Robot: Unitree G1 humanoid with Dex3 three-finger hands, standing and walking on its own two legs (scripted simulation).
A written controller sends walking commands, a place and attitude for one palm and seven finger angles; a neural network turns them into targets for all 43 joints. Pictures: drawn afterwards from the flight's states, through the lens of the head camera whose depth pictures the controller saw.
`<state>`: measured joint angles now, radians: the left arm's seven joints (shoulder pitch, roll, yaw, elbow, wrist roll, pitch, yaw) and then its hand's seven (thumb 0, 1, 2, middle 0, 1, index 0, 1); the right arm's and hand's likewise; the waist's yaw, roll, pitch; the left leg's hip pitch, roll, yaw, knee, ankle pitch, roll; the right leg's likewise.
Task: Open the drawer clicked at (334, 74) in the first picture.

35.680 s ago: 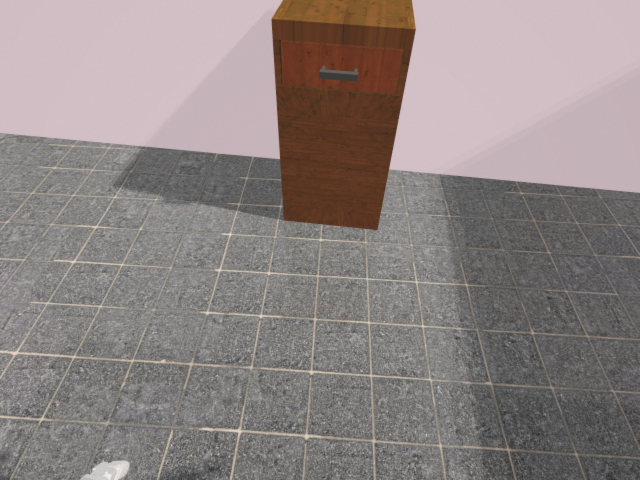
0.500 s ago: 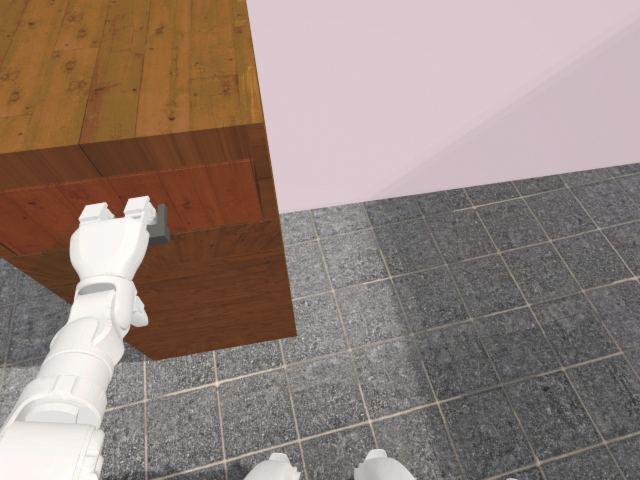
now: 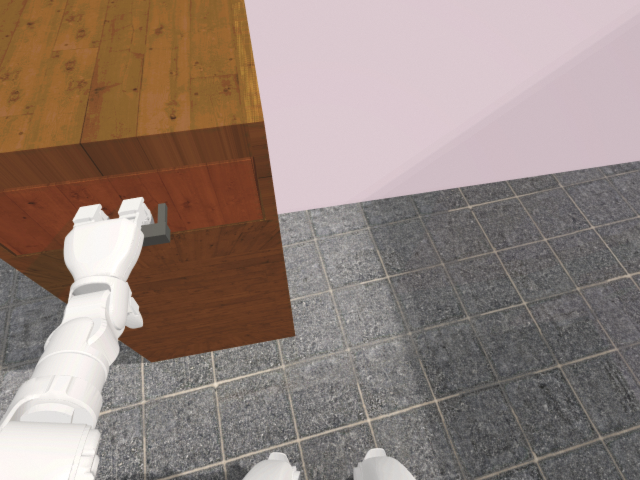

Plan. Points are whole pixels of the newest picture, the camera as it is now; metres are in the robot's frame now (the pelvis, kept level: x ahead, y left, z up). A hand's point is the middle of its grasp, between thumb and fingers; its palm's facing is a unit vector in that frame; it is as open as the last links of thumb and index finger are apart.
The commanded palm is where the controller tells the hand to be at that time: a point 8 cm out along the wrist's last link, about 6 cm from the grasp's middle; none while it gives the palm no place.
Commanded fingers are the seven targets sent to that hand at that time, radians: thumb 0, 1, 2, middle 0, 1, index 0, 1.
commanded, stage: close the thumb around the handle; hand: left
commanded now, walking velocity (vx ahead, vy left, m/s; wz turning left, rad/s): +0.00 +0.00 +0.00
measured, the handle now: (124, 227) +0.44 +0.29 +0.00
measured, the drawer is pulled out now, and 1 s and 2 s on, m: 0.00 0.01 0.14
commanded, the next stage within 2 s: pull the drawer open in 0.66 s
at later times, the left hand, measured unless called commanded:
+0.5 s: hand (124, 263) +0.40 +0.29 -0.02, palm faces -0.04 -0.02 -1.00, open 6.8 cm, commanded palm +0.38 +0.28 +0.03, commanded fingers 0.00 0.90 0.90 -0.40 -1.35 -0.40 -1.35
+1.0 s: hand (125, 269) +0.39 +0.28 -0.02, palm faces -0.06 -0.03 -1.00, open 5.5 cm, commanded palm +0.35 +0.27 +0.03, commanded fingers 0.00 0.90 0.90 -0.40 -1.35 -0.40 -1.35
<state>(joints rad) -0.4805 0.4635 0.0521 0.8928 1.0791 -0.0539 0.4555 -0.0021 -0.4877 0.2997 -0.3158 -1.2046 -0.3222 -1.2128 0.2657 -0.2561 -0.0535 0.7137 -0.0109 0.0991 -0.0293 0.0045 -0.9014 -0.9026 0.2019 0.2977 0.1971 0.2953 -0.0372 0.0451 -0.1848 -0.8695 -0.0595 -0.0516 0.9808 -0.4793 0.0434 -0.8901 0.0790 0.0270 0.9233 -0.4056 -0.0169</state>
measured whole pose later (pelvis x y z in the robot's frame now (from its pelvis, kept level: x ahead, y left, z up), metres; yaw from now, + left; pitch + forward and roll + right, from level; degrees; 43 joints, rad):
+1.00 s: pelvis +0.01 +0.00 +0.01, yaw +0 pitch +21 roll -2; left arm -0.42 0.45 0.04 0.83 1.06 -0.02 0.45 0.00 0.76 0.80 -0.37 -1.35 -0.38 -1.34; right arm 0.27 -0.25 -0.06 0.70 0.00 0.11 -0.02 0.00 -0.90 -0.90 0.20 0.30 0.20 0.30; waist -0.03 0.05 -0.18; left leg -0.82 -0.05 -0.05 0.94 -0.48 0.05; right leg -0.84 0.08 0.04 0.88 -0.40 -0.02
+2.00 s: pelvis +0.01 -0.01 +0.01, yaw +0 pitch +14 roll -1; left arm 0.12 0.33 -0.05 0.36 1.07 0.08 0.50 0.02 0.74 0.85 -0.35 -1.34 -0.41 -1.35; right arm 0.15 -0.23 -0.03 0.64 -0.01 0.07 -0.04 0.01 -0.90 -0.90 0.20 0.30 0.20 0.30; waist 0.03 0.04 -0.16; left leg -0.66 -0.06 -0.05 0.90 -0.47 0.03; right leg -0.70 0.08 0.04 0.87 -0.41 -0.03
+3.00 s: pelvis +0.00 -0.02 +0.01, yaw +0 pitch +12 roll +0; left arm 0.60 0.31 -0.04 0.01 1.07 0.01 0.56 0.04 0.73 0.77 -0.35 -1.34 -0.42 -1.35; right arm 0.11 -0.23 -0.03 0.57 -0.04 0.08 0.00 0.01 -0.90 -0.90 0.20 0.30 0.20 0.30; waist 0.07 0.02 -0.17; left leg -0.67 -0.05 -0.03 0.95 -0.50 0.02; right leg -0.72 0.08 0.04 0.95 -0.45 -0.05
